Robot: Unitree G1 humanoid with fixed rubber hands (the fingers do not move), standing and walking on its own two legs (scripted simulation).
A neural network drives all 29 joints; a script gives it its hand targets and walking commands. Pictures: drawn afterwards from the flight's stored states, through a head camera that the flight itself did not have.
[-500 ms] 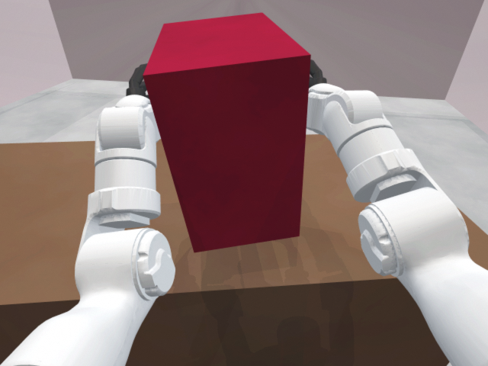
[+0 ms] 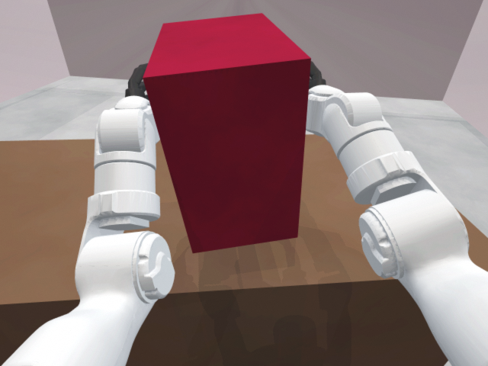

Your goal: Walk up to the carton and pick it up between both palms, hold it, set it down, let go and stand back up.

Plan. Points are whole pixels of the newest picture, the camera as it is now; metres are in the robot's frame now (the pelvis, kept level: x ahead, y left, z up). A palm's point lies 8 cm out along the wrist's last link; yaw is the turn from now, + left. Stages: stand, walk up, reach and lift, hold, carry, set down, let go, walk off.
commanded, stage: hold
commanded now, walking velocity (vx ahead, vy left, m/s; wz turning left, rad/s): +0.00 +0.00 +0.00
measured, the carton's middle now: (228, 128) +0.40 +0.01 +0.28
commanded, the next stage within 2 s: none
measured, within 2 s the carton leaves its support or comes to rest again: neither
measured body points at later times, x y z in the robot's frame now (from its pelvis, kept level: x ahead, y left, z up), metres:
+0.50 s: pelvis +0.00 +0.00 +0.00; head -0.09 +0.03 +0.44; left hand +0.40 +0.14 +0.32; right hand +0.39 -0.12 +0.33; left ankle +0.04 +0.11 -0.75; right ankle -0.01 -0.10 -0.75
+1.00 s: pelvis +0.00 +0.00 +0.00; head -0.08 +0.03 +0.44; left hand +0.40 +0.14 +0.32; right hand +0.39 -0.12 +0.33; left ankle +0.04 +0.11 -0.75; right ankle -0.01 -0.10 -0.75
